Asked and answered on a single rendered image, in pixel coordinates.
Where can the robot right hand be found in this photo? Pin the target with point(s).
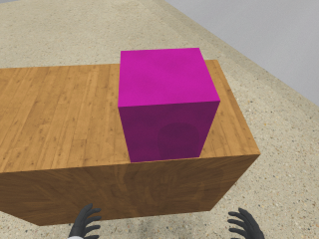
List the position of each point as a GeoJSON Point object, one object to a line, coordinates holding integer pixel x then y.
{"type": "Point", "coordinates": [248, 223]}

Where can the robot left hand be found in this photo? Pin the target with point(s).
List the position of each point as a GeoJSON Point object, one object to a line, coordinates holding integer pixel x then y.
{"type": "Point", "coordinates": [79, 228]}

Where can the carton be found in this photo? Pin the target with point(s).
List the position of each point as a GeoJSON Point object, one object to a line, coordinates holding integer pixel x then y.
{"type": "Point", "coordinates": [167, 102]}

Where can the pedestal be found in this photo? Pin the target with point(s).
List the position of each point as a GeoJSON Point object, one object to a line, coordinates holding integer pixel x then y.
{"type": "Point", "coordinates": [62, 147]}

